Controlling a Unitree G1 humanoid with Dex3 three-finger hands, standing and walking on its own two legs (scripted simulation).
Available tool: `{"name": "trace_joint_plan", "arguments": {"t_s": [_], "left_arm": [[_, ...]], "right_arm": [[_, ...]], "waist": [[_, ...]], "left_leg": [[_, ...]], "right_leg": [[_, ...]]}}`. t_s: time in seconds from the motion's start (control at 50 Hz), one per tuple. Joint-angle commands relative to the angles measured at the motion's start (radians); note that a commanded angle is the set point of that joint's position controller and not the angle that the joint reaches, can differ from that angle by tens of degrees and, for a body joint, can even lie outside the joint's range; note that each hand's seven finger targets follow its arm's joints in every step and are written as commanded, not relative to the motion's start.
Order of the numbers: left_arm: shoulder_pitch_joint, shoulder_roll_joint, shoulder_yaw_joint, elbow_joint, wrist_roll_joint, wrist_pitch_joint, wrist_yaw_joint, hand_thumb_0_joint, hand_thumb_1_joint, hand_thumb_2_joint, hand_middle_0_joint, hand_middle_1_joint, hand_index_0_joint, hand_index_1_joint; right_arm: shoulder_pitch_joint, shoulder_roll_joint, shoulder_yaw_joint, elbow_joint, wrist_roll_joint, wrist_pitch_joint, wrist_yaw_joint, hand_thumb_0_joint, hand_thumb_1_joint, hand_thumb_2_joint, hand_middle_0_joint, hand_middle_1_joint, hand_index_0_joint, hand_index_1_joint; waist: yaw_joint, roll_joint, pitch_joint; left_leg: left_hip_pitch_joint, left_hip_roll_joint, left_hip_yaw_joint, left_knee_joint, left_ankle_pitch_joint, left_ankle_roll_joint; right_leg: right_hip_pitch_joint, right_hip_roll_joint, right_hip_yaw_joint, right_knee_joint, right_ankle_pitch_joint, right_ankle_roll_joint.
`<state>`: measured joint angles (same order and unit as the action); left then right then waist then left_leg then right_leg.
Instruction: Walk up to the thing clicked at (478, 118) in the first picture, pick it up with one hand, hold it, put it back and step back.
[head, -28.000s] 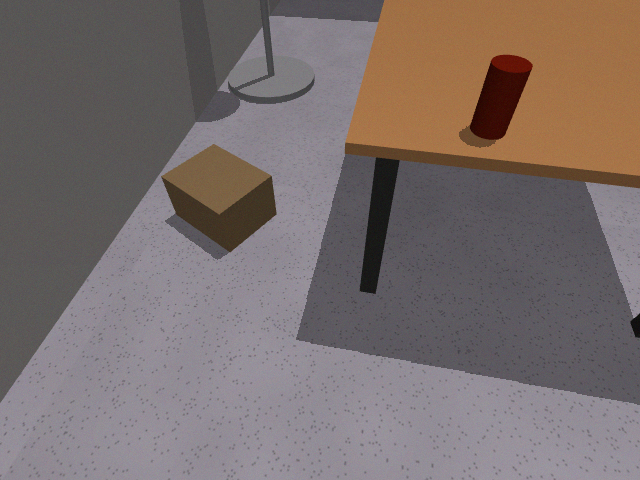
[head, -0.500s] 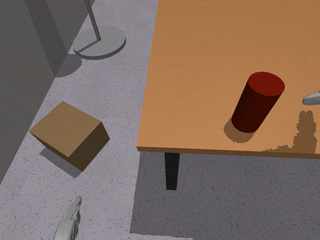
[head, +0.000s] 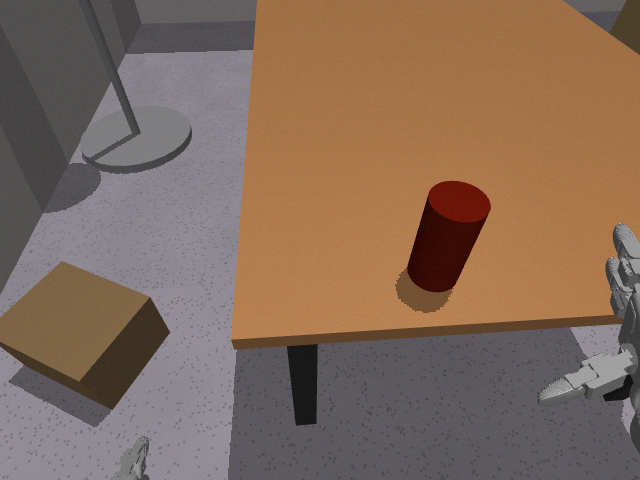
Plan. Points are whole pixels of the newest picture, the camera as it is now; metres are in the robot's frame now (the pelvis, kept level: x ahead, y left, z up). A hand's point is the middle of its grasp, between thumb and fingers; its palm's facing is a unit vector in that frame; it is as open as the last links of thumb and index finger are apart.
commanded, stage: sink last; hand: right
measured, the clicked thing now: (444, 239) +0.43 -0.20 +0.04
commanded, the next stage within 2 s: home in 0.58 s
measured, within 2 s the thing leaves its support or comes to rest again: neither
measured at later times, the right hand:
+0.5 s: hand (629, 436) +0.13 -0.24 +0.13, palm faces +0.40 +0.81 -0.44, open 17.6 cm
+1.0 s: hand (578, 456) +0.14 -0.24 +0.05, palm faces +0.30 +0.90 -0.33, open 17.4 cm
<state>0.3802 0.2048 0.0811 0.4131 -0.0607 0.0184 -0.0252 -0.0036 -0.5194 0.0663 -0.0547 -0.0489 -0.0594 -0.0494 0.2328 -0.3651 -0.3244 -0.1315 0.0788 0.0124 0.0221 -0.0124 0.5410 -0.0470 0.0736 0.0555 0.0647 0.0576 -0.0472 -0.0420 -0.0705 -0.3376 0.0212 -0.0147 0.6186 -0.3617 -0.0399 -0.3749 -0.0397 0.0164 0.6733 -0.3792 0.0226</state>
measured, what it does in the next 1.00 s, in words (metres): stands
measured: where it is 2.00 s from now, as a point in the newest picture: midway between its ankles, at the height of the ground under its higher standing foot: outside the picture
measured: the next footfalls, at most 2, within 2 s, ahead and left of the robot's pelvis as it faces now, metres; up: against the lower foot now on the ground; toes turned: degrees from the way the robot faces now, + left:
none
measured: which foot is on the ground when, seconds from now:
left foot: down 0.00-1.00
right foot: down 0.00-1.00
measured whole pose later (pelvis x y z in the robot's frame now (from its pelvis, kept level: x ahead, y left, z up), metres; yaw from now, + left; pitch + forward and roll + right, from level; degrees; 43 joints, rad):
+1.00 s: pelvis -0.04 +0.01 +0.00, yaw -1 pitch +1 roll +0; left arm 0.31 0.15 0.03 0.45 -0.01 -0.14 0.04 0.00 0.10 0.49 -0.13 -0.18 -0.14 -0.18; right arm 0.49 -0.25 -0.24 -0.10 0.05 -0.24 -0.01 -0.01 0.54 -0.06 0.06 0.06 0.06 0.06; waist -0.04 -0.02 0.02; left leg -0.33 0.04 -0.01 0.65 -0.33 -0.04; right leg -0.35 -0.02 0.02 0.65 -0.31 0.03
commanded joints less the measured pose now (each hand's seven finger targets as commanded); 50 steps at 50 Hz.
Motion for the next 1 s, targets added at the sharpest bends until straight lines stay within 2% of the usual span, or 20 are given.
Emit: {"name": "trace_joint_plan", "arguments": {"t_s": [0.0, 0.08, 0.1, 0.12, 0.14, 0.18, 0.24, 0.26, 0.3, 0.4, 0.46, 0.54, 0.62, 0.64, 0.66, 0.76, 0.82, 0.9, 0.96, 0.98], "left_arm": [[-0.164, 0.179, 0.109, -0.252, 0.016, -0.070, 0.061, 0.000, -0.537, 0.054, -0.053, -0.047, -0.050, -0.049], [-0.084, 0.167, 0.115, -0.282, 0.027, -0.077, 0.090, 0.000, -0.531, 0.052, -0.051, -0.047, -0.050, -0.048], [-0.085, 0.174, 0.119, -0.317, 0.027, -0.079, 0.094, 0.000, -0.525, 0.050, -0.051, -0.049, -0.051, -0.048], [-0.041, 0.140, 0.088, -0.331, 0.022, -0.078, 0.089, 0.000, -0.521, 0.048, -0.051, -0.049, -0.051, -0.048], [-0.039, 0.149, 0.099, -0.320, 0.019, -0.077, 0.091, 0.000, -0.520, 0.045, -0.052, -0.049, -0.053, -0.048], [0.042, 0.129, 0.105, -0.289, 0.008, -0.073, 0.084, 0.000, -0.511, 0.044, -0.052, -0.056, -0.056, -0.051], [0.059, 0.114, 0.104, -0.289, 0.009, -0.068, 0.071, 0.000, -0.505, 0.039, -0.051, -0.056, -0.057, -0.049], [0.068, 0.083, 0.085, -0.233, 0.010, -0.069, 0.071, 0.000, -0.502, 0.037, -0.049, -0.054, -0.056, -0.046], [0.042, 0.096, 0.104, -0.190, 0.015, -0.083, 0.076, 0.000, -0.509, 0.040, -0.049, -0.052, -0.054, -0.046], [-0.070, 0.134, 0.125, -0.162, 0.033, -0.123, 0.091, 0.000, -0.522, 0.043, -0.051, -0.049, -0.052, -0.047], [-0.147, 0.196, 0.174, -0.224, 0.041, -0.148, 0.104, 0.000, -0.535, 0.051, -0.053, -0.046, -0.049, -0.049], [-0.174, 0.139, 0.108, -0.239, 0.041, -0.159, 0.108, 0.000, -0.543, 0.065, -0.050, -0.043, -0.044, -0.050], [-0.060, 0.111, 0.093, -0.166, 0.038, -0.160, 0.106, 0.000, -0.540, 0.071, -0.049, -0.047, -0.042, -0.054], [-0.039, 0.094, 0.070, -0.180, 0.036, -0.165, 0.103, 0.000, -0.539, 0.071, -0.049, -0.047, -0.043, -0.053], [-0.022, 0.116, 0.094, -0.166, 0.035, -0.171, 0.102, 0.000, -0.538, 0.073, -0.051, -0.048, -0.044, -0.055], [-0.066, 0.054, 0.007, -0.144, 0.031, -0.194, 0.087, 0.000, -0.138, 0.459, -0.121, -0.173, -0.123, -0.171], [-0.147, 0.032, -0.043, -0.164, 0.036, -0.209, 0.084, 0.000, 0.102, 0.519, -0.131, -0.190, -0.133, -0.188], [-0.098, 0.150, 0.065, -0.125, 0.048, -0.214, 0.091, 0.000, 0.422, 0.647, -0.154, -0.225, -0.156, -0.224], [-0.054, 0.170, 0.095, -0.097, 0.046, -0.211, 0.083, 0.000, 0.592, 0.726, -0.169, -0.247, -0.169, -0.247], [-0.065, 0.145, 0.075, -0.094, 0.047, -0.209, 0.079, 0.000, 0.672, 0.778, -0.178, -0.262, -0.178, -0.262]], "right_arm": [[-0.037, -0.276, -0.187, -0.449, 0.009, -0.091, -0.075, 0.000, 0.562, -0.046, 0.057, 0.055, 0.053, 0.055], [0.157, -0.127, -0.086, -0.407, 0.003, -0.101, -0.070, 0.000, 0.569, -0.048, 0.053, 0.057, 0.053, 0.057], [0.195, -0.113, -0.084, -0.404, 0.003, -0.105, -0.068, 0.000, 0.575, -0.047, 0.052, 0.058, 0.053, 0.058], [0.240, -0.077, -0.053, -0.417, 0.004, -0.110, -0.058, 0.000, 0.572, -0.048, 0.052, 0.059, 0.053, 0.059], [0.242, -0.046, -0.028, -0.389, 0.005, -0.113, -0.050, 0.000, 0.564, -0.050, 0.052, 0.059, 0.053, 0.059], [0.295, -0.057, -0.064, -0.388, 0.015, -0.124, -0.040, 0.000, 0.571, -0.048, 0.050, 0.060, 0.053, 0.060], [0.202, -0.134, -0.120, -0.485, 0.015, -0.155, -0.039, 0.000, 0.597, -0.044, 0.049, 0.060, 0.053, 0.060], [0.169, -0.133, -0.107, -0.474, 0.014, -0.160, -0.039, 0.000, 0.611, -0.042, 0.048, 0.061, 0.052, 0.061], [0.152, -0.148, -0.126, -0.474, 0.016, -0.170, -0.046, 0.000, 0.611, -0.043, 0.047, 0.061, 0.052, 0.061], [0.177, -0.171, -0.171, -0.429, 0.007, -0.205, -0.064, 0.000, 0.595, -0.045, 0.049, 0.060, 0.052, 0.061], [0.186, -0.189, -0.206, -0.391, 0.004, -0.232, -0.075, 0.000, 0.577, -0.048, 0.050, 0.060, 0.052, 0.060], [0.167, -0.217, -0.251, -0.302, -0.004, -0.275, -0.085, 0.000, 0.590, -0.050, 0.047, 0.062, 0.053, 0.062], [0.143, -0.203, -0.240, -0.248, -0.005, -0.312, -0.076, 0.000, 0.594, -0.050, 0.046, 0.063, 0.052, 0.063], [0.154, -0.167, -0.205, -0.225, -0.003, -0.318, -0.067, 0.000, 0.589, -0.051, 0.046, 0.062, 0.052, 0.063], [0.155, -0.161, -0.193, -0.249, -0.003, -0.326, -0.063, 0.000, 0.561, -0.055, 0.048, 0.062, 0.053, 0.062], [0.121, -0.128, -0.130, -0.249, -0.012, -0.336, -0.051, 0.000, 0.555, -0.054, 0.052, 0.052, 0.053, 0.052], [0.148, -0.087, -0.079, -0.232, -0.017, -0.334, -0.054, 0.000, 0.538, -0.064, 0.054, 0.055, 0.054, 0.055], [0.271, -0.042, -0.019, -0.157, -0.024, -0.314, -0.053, 0.000, 0.527, -0.071, 0.056, 0.057, 0.056, 0.057], [0.283, -0.006, 0.032, -0.117, -0.029, -0.288, -0.046, 0.000, 0.559, -0.052, 0.052, 0.052, 0.052, 0.052], [0.281, 0.007, 0.056, -0.094, -0.033, -0.279, -0.046, 0.000, 0.574, -0.042, 0.051, 0.049, 0.051, 0.049]], "waist": [[-0.017, -0.095, -0.236], [0.026, 0.062, -0.157], [0.018, 0.099, -0.143], [0.021, 0.116, -0.098], [0.021, 0.132, -0.054], [0.017, 0.124, 0.015], [0.020, 0.054, 0.055], [0.025, 0.037, 0.095], [0.027, -0.021, 0.114], [-0.012, -0.005, 0.057], [-0.019, 0.055, -0.035], [-0.048, 0.133, -0.010], [-0.031, 0.085, 0.038], [-0.017, 0.096, 0.053], [-0.013, 0.085, 0.050], [-0.006, -0.002, 0.075], [-0.015, -0.012, 0.057], [0.002, -0.018, 0.002], [0.025, -0.016, -0.036], [0.021, -0.008, -0.043]], "left_leg": [[0.116, -0.035, 0.073, -0.023, 0.372, 0.045], [0.090, -0.024, 0.081, -0.030, 0.366, 0.025], [0.084, -0.020, 0.081, -0.035, 0.351, 0.019], [0.062, -0.015, 0.082, -0.046, 0.312, 0.013], [0.037, -0.010, 0.077, -0.058, 0.271, 0.010], [-0.009, -0.007, 0.073, -0.078, 0.169, 0.011], [-0.056, 0.001, 0.062, -0.092, 0.074, 0.017], [-0.086, 0.002, 0.057, -0.098, 0.035, 0.019], [-0.103, 0.005, 0.051, -0.097, 0.001, 0.024], [-0.076, 0.018, 0.031, -0.104, -0.031, 0.028], [-0.024, 0.015, 0.038, -0.092, -0.003, 0.027], [-0.003, 0.039, 0.002, -0.137, -0.091, 0.019], [-0.040, 0.030, 0.008, -0.148, -0.114, 0.025], [-0.049, 0.026, 0.012, -0.145, -0.092, 0.024], [-0.048, 0.021, 0.021, -0.137, -0.062, 0.024], [-0.041, -0.004, 0.061, -0.111, -0.010, 0.029], [-0.013, -0.016, 0.079, -0.089, 0.018, 0.036], [0.024, -0.021, 0.090, -0.065, 0.107, 0.042], [0.020, -0.028, 0.098, -0.048, 0.178, 0.043], [0.027, -0.028, 0.101, -0.047, 0.197, 0.044]], "right_leg": [[0.141, 0.017, -0.035, -0.071, 0.509, -0.001], [0.120, 0.026, -0.044, -0.064, 0.412, -0.024], [0.109, 0.031, -0.048, -0.065, 0.383, -0.030], [0.095, 0.035, -0.055, -0.074, 0.335, -0.033], [0.083, 0.039, -0.063, -0.083, 0.293, -0.035], [0.056, 0.048, -0.068, -0.099, 0.211, -0.038], [0.041, 0.057, -0.069, -0.126, 0.125, -0.033], [0.026, 0.060, -0.070, -0.127, 0.083, -0.036], [0.017, 0.063, -0.070, -0.133, 0.044, -0.033], [0.004, 0.072, -0.062, -0.093, 0.045, -0.028], [0.026, 0.065, -0.049, -0.079, 0.090, -0.027], [-0.007, 0.067, -0.054, -0.071, 0.069, -0.023], [0.022, 0.063, -0.062, -0.105, 0.047, -0.022], [0.033, 0.061, -0.064, -0.108, 0.059, -0.023], [0.042, 0.061, -0.065, -0.118, 0.075, -0.022], [0.038, 0.055, -0.057, -0.163, 0.057, -0.022], [0.030, 0.043, -0.041, -0.177, 0.076, -0.017], [0.064, 0.036, -0.035, -0.168, 0.164, -0.009], [0.106, 0.026, -0.028, -0.154, 0.246, -0.006], [0.109, 0.025, -0.024, -0.147, 0.273, -0.006]]}}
